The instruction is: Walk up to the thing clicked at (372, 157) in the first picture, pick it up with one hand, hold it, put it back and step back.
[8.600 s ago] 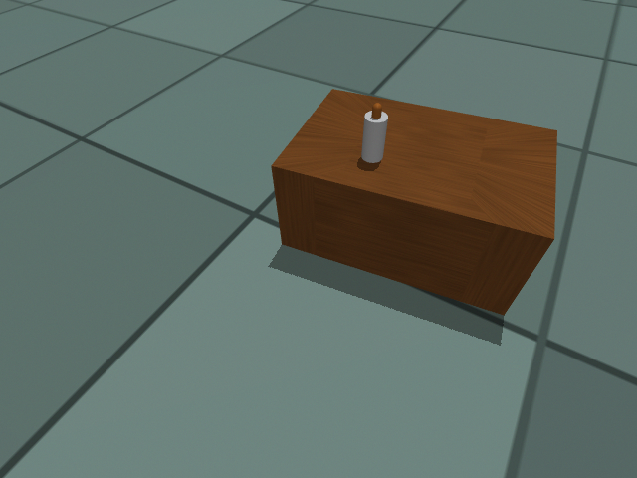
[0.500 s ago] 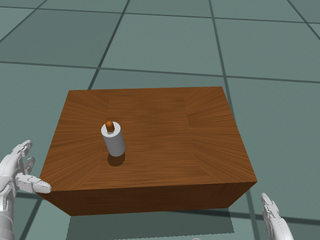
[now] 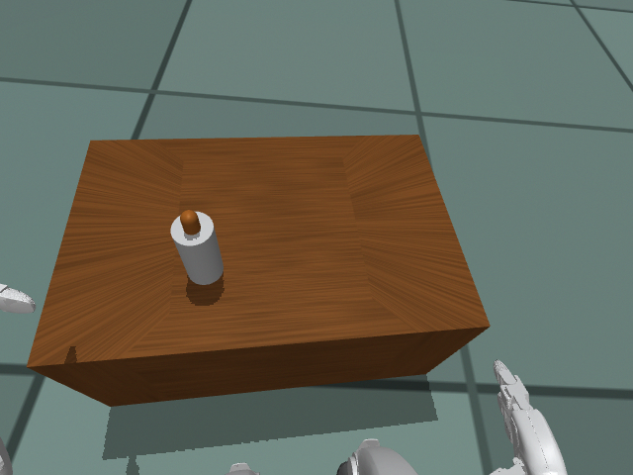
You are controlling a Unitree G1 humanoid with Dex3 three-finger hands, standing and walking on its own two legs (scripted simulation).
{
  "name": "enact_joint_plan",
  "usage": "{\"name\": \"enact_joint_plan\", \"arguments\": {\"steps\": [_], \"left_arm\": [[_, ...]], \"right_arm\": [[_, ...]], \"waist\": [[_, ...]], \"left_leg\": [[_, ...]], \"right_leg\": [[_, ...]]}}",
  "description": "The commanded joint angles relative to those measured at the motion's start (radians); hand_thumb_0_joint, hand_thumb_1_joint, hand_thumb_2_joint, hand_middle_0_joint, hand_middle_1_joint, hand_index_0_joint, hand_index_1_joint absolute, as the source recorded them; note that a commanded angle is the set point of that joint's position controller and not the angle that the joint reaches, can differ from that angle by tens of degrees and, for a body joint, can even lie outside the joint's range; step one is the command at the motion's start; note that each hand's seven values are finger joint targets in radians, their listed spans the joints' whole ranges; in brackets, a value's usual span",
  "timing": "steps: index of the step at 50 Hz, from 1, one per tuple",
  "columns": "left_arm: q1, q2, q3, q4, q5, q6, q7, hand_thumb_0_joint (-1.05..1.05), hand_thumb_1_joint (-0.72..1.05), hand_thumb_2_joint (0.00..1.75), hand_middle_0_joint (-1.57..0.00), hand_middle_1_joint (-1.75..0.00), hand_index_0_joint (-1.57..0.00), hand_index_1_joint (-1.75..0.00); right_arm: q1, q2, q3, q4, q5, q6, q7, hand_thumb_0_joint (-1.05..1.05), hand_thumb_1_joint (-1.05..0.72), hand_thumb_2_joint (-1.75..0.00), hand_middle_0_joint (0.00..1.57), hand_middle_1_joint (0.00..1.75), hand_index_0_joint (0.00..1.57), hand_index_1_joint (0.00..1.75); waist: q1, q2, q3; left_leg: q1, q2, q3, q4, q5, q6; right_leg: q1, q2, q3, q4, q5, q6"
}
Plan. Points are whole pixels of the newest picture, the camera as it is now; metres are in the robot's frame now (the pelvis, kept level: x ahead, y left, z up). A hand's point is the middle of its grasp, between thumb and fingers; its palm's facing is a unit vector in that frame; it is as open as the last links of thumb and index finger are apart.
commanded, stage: go down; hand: left
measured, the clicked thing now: (197, 244) +0.56 +0.18 -0.20
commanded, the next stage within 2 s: approach in 0.74 s
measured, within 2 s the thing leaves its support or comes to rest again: neither
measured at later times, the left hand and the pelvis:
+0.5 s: hand out of the picture +0.42 +0.36 +0.06, palm faces +0.17 -0.98 -0.05, open 17.5 cm; pelvis +0.00 +0.01 -0.01, yaw +0 degrees
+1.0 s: hand out of the picture +0.45 +0.37 +0.06, palm faces +0.18 -0.98 -0.01, open 17.4 cm; pelvis +0.00 +0.00 -0.02, yaw -1 degrees
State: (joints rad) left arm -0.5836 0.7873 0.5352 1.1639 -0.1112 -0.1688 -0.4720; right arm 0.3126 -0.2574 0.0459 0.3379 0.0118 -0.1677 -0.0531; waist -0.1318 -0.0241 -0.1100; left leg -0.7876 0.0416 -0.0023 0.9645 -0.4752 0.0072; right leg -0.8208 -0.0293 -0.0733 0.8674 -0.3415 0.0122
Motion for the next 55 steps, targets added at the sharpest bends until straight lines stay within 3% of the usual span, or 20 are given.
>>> {"name": "enact_joint_plan", "arguments": {"steps": [1, 4, 6, 14, 19, 20, 23, 25, 26, 28, 30, 32, 33, 36, 39, 40, 43, 47, 53, 55], "left_arm": [[-0.298, 0.376, 0.066, -0.217, -0.024, -0.061, -0.006, 0.0, -0.57, 0.07, -0.04, -0.04, -0.05, -0.04], [-0.265, 0.345, 0.065, -0.193, -0.027, -0.054, -0.009, 0.0, -0.56, 0.08, -0.04, -0.04, -0.04, -0.05], [-0.312, 0.383, 0.081, -0.246, -0.022, -0.057, -0.002, 0.0, -0.55, 0.08, -0.04, -0.04, -0.04, -0.05], [-0.346, 0.393, 0.094, -0.261, -0.021, -0.064, 0.008, 0.0, -0.55, 0.09, -0.04, -0.04, -0.04, -0.05], [-0.347, 0.378, 0.088, -0.191, -0.023, -0.067, -0.011, 0.0, -0.55, 0.08, -0.05, -0.04, -0.04, -0.05], [-0.42, 0.398, 0.085, -0.274, -0.026, -0.077, -0.017, 0.0, -0.54, 0.08, -0.04, -0.04, -0.04, -0.05], [-0.4, 0.403, 0.086, -0.185, -0.024, -0.072, -0.024, 0.0, -0.55, 0.08, -0.04, -0.03, -0.04, -0.04], [-0.383, 0.418, 0.091, -0.139, -0.022, -0.071, -0.028, 0.0, -0.56, 0.06, -0.05, -0.03, -0.04, -0.04], [-0.461, 0.45, 0.106, -0.231, -0.028, -0.083, -0.03, 0.0, -0.54, 0.07, -0.04, -0.03, -0.04, -0.04], [-0.38, 0.436, 0.103, -0.091, -0.021, -0.073, -0.034, 0.0, -0.55, 0.06, -0.04, -0.03, -0.04, -0.03], [-0.463, 0.492, 0.129, -0.211, -0.025, -0.091, -0.036, 0.0, -0.55, 0.07, -0.04, -0.03, -0.04, -0.04], [-0.402, 0.46, 0.113, -0.077, -0.02, -0.082, -0.042, 0.0, -0.56, 0.05, -0.05, -0.02, -0.05, -0.03], [-0.415, 0.462, 0.112, -0.118, -0.021, -0.085, -0.043, 0.0, -0.55, 0.06, -0.04, -0.02, -0.04, -0.03], [-0.444, 0.495, 0.13, -0.128, -0.023, -0.096, -0.049, 0.0, -0.53, 0.06, -0.04, -0.02, -0.04, -0.03], [-0.455, 0.495, 0.132, -0.126, -0.027, -0.102, -0.061, 0.0, -0.52, 0.07, -0.05, -0.02, -0.04, -0.03], [-0.478, 0.544, 0.158, -0.169, -0.026, -0.107, -0.057, 0.0, -0.53, 0.07, -0.05, -0.03, -0.04, -0.04], [-0.494, 0.542, 0.16, -0.139, -0.023, -0.112, -0.062, 0.0, -0.52, 0.02, -0.07, -0.04, -0.06, -0.05], [-0.447, 0.456, 0.123, -0.022, -0.036, -0.135, -0.067, 0.0, -0.5, 0.05, -0.05, -0.04, -0.04, -0.05], [-0.452, 0.37, 0.104, 0.015, -0.078, -0.241, -0.065, 0.0, -0.49, 0.06, -0.03, -0.05, -0.03, -0.05], [-0.494, 0.408, 0.126, -0.043, -0.078, -0.278, -0.05, 0.0, -0.5, 0.07, -0.04, -0.05, -0.04, -0.06]], "right_arm": [[0.019, -0.185, -0.104, -0.175, 0.007, -0.047, -0.012, 0.0, 0.57, -0.04, 0.05, 0.05, 0.05, 0.05], [0.031, -0.171, -0.094, -0.163, 0.006, -0.042, -0.005, 0.0, 0.57, -0.05, 0.05, 0.05, 0.05, 0.05], [0.039, -0.176, -0.101, -0.174, 0.004, -0.039, -0.004, 0.0, 0.57, -0.05, 0.05, 0.05, 0.05, 0.05], [0.048, -0.189, -0.127, -0.163, 0.004, -0.035, -0.005, 0.0, 0.57, -0.05, 0.05, 0.05, 0.05, 0.05], [0.042, -0.171, -0.103, -0.183, 0.003, -0.038, -0.002, 0.0, 0.57, -0.05, 0.05, 0.05, 0.05, 0.05], [0.039, -0.178, -0.111, -0.185, 0.003, -0.04, -0.003, 0.0, 0.57, -0.05, 0.05, 0.05, 0.05, 0.05], [0.036, -0.187, -0.113, -0.194, 0.002, -0.043, -0.004, 0.0, 0.57, -0.05, 0.05, 0.05, 0.05, 0.05], [0.036, -0.187, -0.106, -0.207, -0.002, -0.041, -0.004, 0.0, 0.57, -0.05, 0.05, 0.05, 0.05, 0.05], [0.042, -0.199, -0.123, -0.217, 0.0, -0.043, -0.007, 0.0, 0.57, -0.05, 0.05, 0.05, 0.05, 0.05], [0.026, -0.171, -0.085, -0.242, 0.001, -0.044, -0.004, 0.0, 0.57, -0.05, 0.05, 0.05, 0.05, 0.05], [0.042, -0.187, -0.106, -0.23, 0.0, -0.041, -0.008, 0.0, 0.57, -0.05, 0.05, 0.05, 0.05, 0.05], [0.032, -0.201, -0.111, -0.246, -0.004, -0.043, -0.011, 0.0, 0.56, -0.05, 0.05, 0.05, 0.05, 0.05], [0.026, -0.181, -0.089, -0.246, -0.001, -0.045, -0.009, 0.0, 0.57, -0.05, 0.05, 0.05, 0.05, 0.05], [0.04, -0.207, -0.115, -0.254, -0.005, -0.042, -0.01, 0.0, 0.56, -0.05, 0.05, 0.05, 0.05, 0.05], [0.041, -0.164, -0.076, -0.236, -0.006, -0.044, -0.006, 0.0, 0.56, -0.05, 0.05, 0.05, 0.05, 0.05], [0.043, -0.185, -0.089, -0.265, -0.007, -0.047, -0.008, 0.0, 0.57, -0.05, 0.05, 0.05, 0.05, 0.05], [0.039, -0.197, -0.1, -0.256, -0.011, -0.045, -0.012, 0.0, 0.56, -0.04, 0.05, 0.05, 0.05, 0.05], [0.04, -0.167, -0.079, -0.195, -0.014, -0.046, -0.002, 0.0, 0.56, -0.04, 0.05, 0.05, 0.05, 0.05], [0.007, -0.194, -0.099, -0.3, -0.023, -0.062, 0.009, 0.0, 0.57, -0.04, 0.05, 0.05, 0.05, 0.05], [0.045, -0.226, -0.134, -0.325, -0.026, -0.061, 0.01, 0.0, 0.57, -0.04, 0.05, 0.05, 0.05, 0.05]], "waist": [[0.038, 0.218, -0.444], [0.043, 0.23, -0.43], [0.04, 0.27, -0.464], [0.026, 0.245, -0.399], [0.014, 0.229, -0.393], [0.016, 0.277, -0.44], [0.001, 0.233, -0.378], [0.002, 0.233, -0.392], [0.004, 0.259, -0.44], [-0.005, 0.187, -0.384], [0.009, 0.25, -0.464], [-0.014, 0.2, -0.408], [0.007, 0.216, -0.394], [-0.009, 0.243, -0.446], [-0.012, 0.264, -0.461], [-0.003, 0.269, -0.497], [-0.012, 0.268, -0.471], [-0.04, 0.227, -0.38], [-0.078, 0.2, -0.421], [-0.09, 0.213, -0.502]], "left_leg": [[0.26, -0.018, -0.031, -0.101, 0.482, -0.015], [0.291, 0.0, -0.05, -0.096, 0.562, -0.027], [0.321, 0.002, -0.05, -0.09, 0.609, -0.029], [0.255, -0.007, -0.039, -0.106, 0.453, -0.023], [0.255, -0.003, -0.044, -0.09, 0.51, -0.02], [0.274, -0.007, -0.037, -0.088, 0.497, -0.021], [0.214, -0.01, -0.037, -0.097, 0.392, -0.018], [0.226, -0.005, -0.045, -0.093, 0.404, -0.02], [0.243, -0.007, -0.041, -0.089, 0.411, -0.021], [0.164, -0.015, -0.034, -0.079, 0.384, -0.009], [0.195, -0.02, -0.03, -0.071, 0.395, -0.011], [0.179, -0.014, -0.036, -0.066, 0.408, -0.011], [0.167, -0.019, -0.033, -0.07, 0.387, -0.011], [0.235, -0.005, -0.053, -0.061, 0.452, -0.023], [0.235, -0.007, -0.048, -0.044, 0.491, -0.022], [0.225, -0.015, -0.039, -0.04, 0.486, -0.017], [0.215, -0.014, -0.044, -0.037, 0.48, -0.02], [0.137, -0.011, -0.048, -0.005, 0.451, -0.013], [0.083, -0.013, -0.051, 0.064, 0.392, -0.01], [0.065, -0.019, -0.05, 0.102, 0.417, -0.008]], "right_leg": [[0.215, 0.023, 0.03, -0.045, 0.267, -0.046], [0.16, 0.032, 0.015, -0.033, 0.254, -0.048], [0.171, 0.031, 0.017, -0.029, 0.273, -0.047], [0.159, 0.031, 0.025, -0.034, 0.205, -0.048], [0.139, 0.032, 0.022, -0.026, 0.234, -0.047], [0.153, 0.029, 0.029, -0.023, 0.235, -0.048], [0.136, 0.031, 0.027, -0.03, 0.181, -0.047], [0.116, 0.034, 0.02, -0.027, 0.168, -0.048], [0.137, 0.033, 0.023, -0.025, 0.189, -0.048], [0.167, 0.03, 0.028, -0.026, 0.2, -0.042], [0.172, 0.026, 0.036, -0.017, 0.215, -0.045], [0.147, 0.031, 0.028, -0.017, 0.213, -0.043], [0.143, 0.03, 0.032, -0.018, 0.197, -0.044], [0.1, 0.038, 0.018, -0.009, 0.198, -0.047], [0.109, 0.037, 0.022, -0.002, 0.233, -0.044], [0.153, 0.03, 0.033, -0.003, 0.253, -0.043], [0.124, 0.031, 0.029, 0.001, 0.247, -0.045], [0.039, 0.038, 0.023, 0.023, 0.222, -0.046], [-0.028, 0.04, 0.023, 0.083, 0.196, -0.047], [-0.007, 0.037, 0.031, 0.115, 0.244, -0.046]]}}
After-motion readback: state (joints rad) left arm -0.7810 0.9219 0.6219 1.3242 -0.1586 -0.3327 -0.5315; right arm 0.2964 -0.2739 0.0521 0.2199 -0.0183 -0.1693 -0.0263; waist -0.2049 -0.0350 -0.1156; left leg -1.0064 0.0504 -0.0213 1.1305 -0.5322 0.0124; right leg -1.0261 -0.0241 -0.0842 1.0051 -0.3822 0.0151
